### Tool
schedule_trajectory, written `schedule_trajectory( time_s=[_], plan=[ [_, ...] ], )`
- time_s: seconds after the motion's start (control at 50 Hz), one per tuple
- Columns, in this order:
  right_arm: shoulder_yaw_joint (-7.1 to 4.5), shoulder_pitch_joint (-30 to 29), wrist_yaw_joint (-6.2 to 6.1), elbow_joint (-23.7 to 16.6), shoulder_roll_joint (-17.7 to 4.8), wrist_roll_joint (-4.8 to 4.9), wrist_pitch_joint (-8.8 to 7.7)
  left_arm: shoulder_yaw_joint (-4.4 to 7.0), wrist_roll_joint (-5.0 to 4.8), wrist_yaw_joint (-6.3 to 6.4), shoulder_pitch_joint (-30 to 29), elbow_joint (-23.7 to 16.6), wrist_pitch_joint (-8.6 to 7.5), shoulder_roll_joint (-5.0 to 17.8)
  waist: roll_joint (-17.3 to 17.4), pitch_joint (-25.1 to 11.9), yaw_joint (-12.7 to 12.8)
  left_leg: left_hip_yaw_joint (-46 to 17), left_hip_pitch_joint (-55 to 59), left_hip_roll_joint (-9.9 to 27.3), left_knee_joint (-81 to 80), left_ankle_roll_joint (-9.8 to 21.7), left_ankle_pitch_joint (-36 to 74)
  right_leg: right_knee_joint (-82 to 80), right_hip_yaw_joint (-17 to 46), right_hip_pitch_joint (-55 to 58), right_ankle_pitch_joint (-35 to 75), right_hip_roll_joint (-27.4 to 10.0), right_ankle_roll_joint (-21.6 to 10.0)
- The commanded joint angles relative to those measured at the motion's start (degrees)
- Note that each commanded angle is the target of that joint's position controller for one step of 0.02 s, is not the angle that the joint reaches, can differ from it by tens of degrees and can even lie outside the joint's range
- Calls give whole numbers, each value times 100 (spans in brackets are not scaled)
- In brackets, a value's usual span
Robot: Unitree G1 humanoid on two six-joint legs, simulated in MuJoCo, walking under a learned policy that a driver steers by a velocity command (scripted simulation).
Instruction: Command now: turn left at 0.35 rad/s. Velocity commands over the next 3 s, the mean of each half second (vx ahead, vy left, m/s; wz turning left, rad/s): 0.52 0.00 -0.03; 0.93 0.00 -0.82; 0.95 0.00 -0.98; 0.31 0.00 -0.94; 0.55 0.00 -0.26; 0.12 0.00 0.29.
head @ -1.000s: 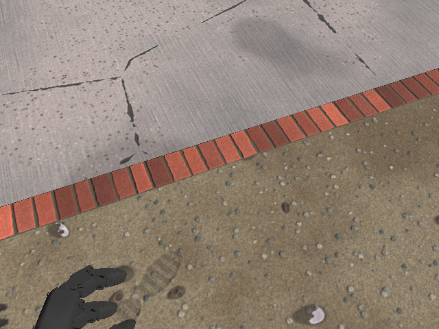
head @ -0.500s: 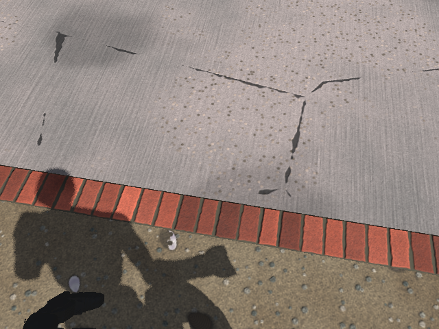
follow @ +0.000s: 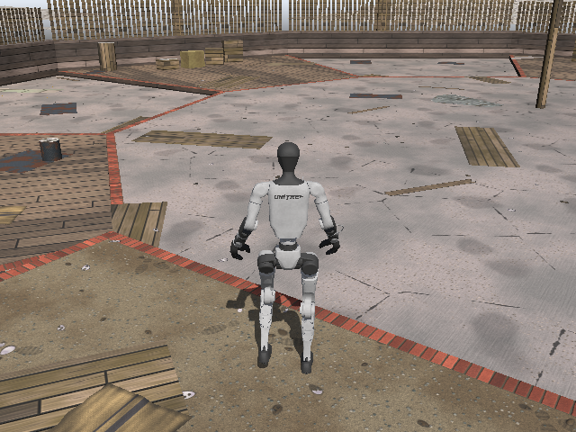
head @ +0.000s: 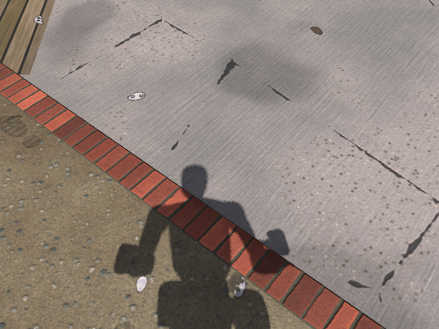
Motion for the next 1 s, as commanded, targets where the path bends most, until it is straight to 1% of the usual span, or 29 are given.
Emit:
schedule_trajectory(
  time_s=[0.02,0.04,0.08,0.14,0.16,0.18,0.2,0.22,0.26,0.28,0.3,0.36,0.44,0.54,0.58,0.6,0.62,0.64,0.66,0.68,0.7,0.74,0.78,0.82,0.86,0.92,0.94,0.98,1.0],
  plan=[
    [-46,-298,-88,-600,-214,140,164,337,-57,-59,80,-92,346,1194,-957,-676,-62,89,-100,12,-1155,73,-81,220,1036,1151,3937,-1630,-1233],
    [-108,-203,-105,-524,-355,97,192,332,-69,-95,-50,-93,346,1178,-1048,-734,-107,196,173,-40,-1408,121,48,258,1020,1017,3868,-1639,-1246],
    [-109,-209,-138,-442,-332,60,260,288,-128,-156,0,28,279,1107,-997,-830,-113,360,832,-68,-2161,329,345,-41,1066,525,1267,-1599,-1176],
    [-181,216,-106,-177,-408,54,181,174,-140,-238,-3,186,117,904,-871,-423,-412,514,2373,-151,-3208,903,440,-207,1060,-962,-2124,-1297,-798],
    [-233,721,-141,-47,-534,47,117,79,-64,-272,-191,158,28,632,-574,-484,-680,-104,3171,304,-3309,1140,92,436,822,-1712,-2253,-1085,-545],
    [-352,1321,-170,103,-1018,-72,53,-62,-16,-335,-458,-95,-107,129,698,-604,-849,-1976,3963,1400,-3899,1760,-1533,2296,-119,-3124,-1996,-325,-86],
    [-491,1676,-130,204,-1359,-85,-90,28,-176,-303,-1012,-369,-229,498,1119,-136,-1230,-3663,3669,2127,-4726,2529,-2621,3602,267,-4287,-2435,-125,-41],
    [-392,1445,-131,206,-1053,-76,-257,141,-288,-301,-994,-408,-309,774,909,288,-1031,-3614,3497,2161,-4798,2552,-2658,4271,678,-4818,-1964,-440,-99],
    [-249,1065,-119,159,-635,-43,-416,171,-148,-328,-580,-194,-379,753,752,193,-700,-2727,3274,1751,-4710,2203,-1732,4429,747,-4736,-984,-627,-96],
    [-200,1050,-125,297,-644,-369,-323,130,507,-420,-460,-98,-120,668,553,144,-566,-1926,2821,1338,-5042,1825,-1288,4102,535,-4028,-589,-620,72],
    [-201,980,-135,321,-617,-390,-327,139,483,-490,-373,-27,25,611,716,222,-530,-1412,2494,1125,-5199,1713,-742,4197,398,-3728,-299,-504,199],
    [-208,1134,-106,442,-596,-355,-417,139,169,-581,-464,-50,195,524,687,430,-584,-593,2236,1174,-5407,1569,-106,4150,826,-3715,349,-314,337],
    [-252,1248,-165,626,-688,-350,-525,127,225,-649,-776,-157,226,495,443,577,-572,144,2604,1392,-5565,1376,334,3465,705,-3781,885,-415,198],
    [-271,1623,-251,1025,-748,-372,-512,-4,253,-748,-1381,-474,246,309,325,928,-784,993,3428,1596,-5572,1266,1477,2562,-46,-3663,431,-512,-416],
    [-282,1568,-280,1108,-904,-409,-457,-2,223,-669,-1079,-465,281,343,471,572,-554,1500,3647,1537,-4624,1133,4609,2363,-564,-2765,-387,-55,-793],
    [-302,1589,-290,1149,-1053,-441,-400,61,172,-601,-573,-366,278,461,618,125,-266,1618,3739,1572,-3629,1112,6504,2489,-769,-2050,-819,320,-956],
    [-341,1453,-301,1109,-1226,-452,-314,166,117,-538,531,-81,230,650,679,-499,319,1691,3344,1561,-2082,1095,7586,2493,-829,-733,-1144,700,-1094],
    [-312,1239,-315,970,-1204,-438,-311,356,184,-463,1972,394,183,1052,194,-1239,1007,1655,2013,1350,-49,931,6651,1973,-133,1387,-1135,669,-1270],
    [-79,1403,-149,543,-343,-351,-397,574,158,-355,1917,483,225,1864,-1654,-1532,464,1433,-569,326,2120,587,1578,852,3010,2941,-3366,-865,-1804],
    [-53,809,-118,278,-425,-367,-532,579,34,-354,1826,288,203,1943,-1305,-2027,469,146,-1451,-273,3021,600,-201,-297,5412,3209,-3209,-1486,-1945],
    [-89,50,-132,64,-629,-351,-617,577,59,-315,1735,404,205,1846,-683,-1230,508,-233,-2070,30,3166,670,227,-316,4887,2900,-1911,-1375,-1705],
    [22,319,-172,200,-424,-373,-661,501,101,-203,1519,509,119,1452,14,-466,-37,-143,-1595,558,2282,714,501,-193,3611,1411,-732,-1031,-1470],
    [48,531,-168,256,-378,-486,-400,340,45,-203,998,382,55,1021,-174,-111,-476,-132,-883,734,1639,568,444,-426,2913,-11,-746,-553,-1479],
    [60,221,-149,155,-383,-517,-203,275,-23,-238,985,384,-41,880,-172,204,-518,3,-674,760,750,426,499,-765,2579,-712,-880,-253,-1540],
    [109,-551,-116,-122,-340,-466,-179,267,-24,-238,1064,422,-114,925,-276,587,-358,227,-626,632,-389,292,1328,-1099,2459,-1077,-467,-46,-1540],
    [170,-908,29,-145,-167,-441,-222,346,-49,-261,1298,549,-116,1112,-443,378,-105,453,-26,219,-1456,281,2663,-970,2343,-902,998,113,-1333],
    [98,-633,49,43,-281,-420,-280,349,4,-257,1358,561,-125,1118,-515,44,-85,388,117,195,-938,382,3319,-671,2395,-573,1977,-45,-1326],
    [-93,-1114,18,-91,-812,-349,-406,399,-6,-140,2074,844,-135,1152,-242,3,239,-257,-1775,362,-1379,538,3235,60,2850,1465,2136,-323,-1387],
    [-70,-1460,30,-272,-792,-428,-472,415,-29,-89,2023,861,-160,1097,-153,188,282,-416,-1900,401,-1927,585,3555,244,2976,1592,1824,-318,-1286]
  ],
)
